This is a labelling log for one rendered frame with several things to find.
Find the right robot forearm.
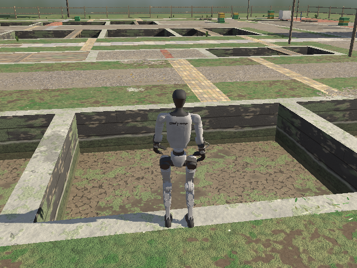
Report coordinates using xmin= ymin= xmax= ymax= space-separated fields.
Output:
xmin=197 ymin=137 xmax=205 ymax=154

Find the robot foot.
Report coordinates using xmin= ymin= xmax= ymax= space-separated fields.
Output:
xmin=185 ymin=213 xmax=194 ymax=228
xmin=165 ymin=214 xmax=172 ymax=228

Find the robot left foot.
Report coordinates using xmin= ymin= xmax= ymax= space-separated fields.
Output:
xmin=165 ymin=214 xmax=172 ymax=228

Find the robot left hand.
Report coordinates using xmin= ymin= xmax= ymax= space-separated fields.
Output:
xmin=153 ymin=145 xmax=166 ymax=154

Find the robot right upper arm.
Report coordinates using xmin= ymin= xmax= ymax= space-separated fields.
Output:
xmin=191 ymin=113 xmax=204 ymax=145

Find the robot left upper arm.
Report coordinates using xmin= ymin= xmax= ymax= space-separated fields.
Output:
xmin=154 ymin=113 xmax=167 ymax=142

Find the left robot forearm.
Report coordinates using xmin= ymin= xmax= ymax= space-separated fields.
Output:
xmin=153 ymin=134 xmax=160 ymax=148

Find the robot right hand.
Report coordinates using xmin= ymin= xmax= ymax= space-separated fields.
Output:
xmin=193 ymin=151 xmax=206 ymax=162

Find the robot right foot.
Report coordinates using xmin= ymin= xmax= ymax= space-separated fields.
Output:
xmin=185 ymin=213 xmax=194 ymax=228

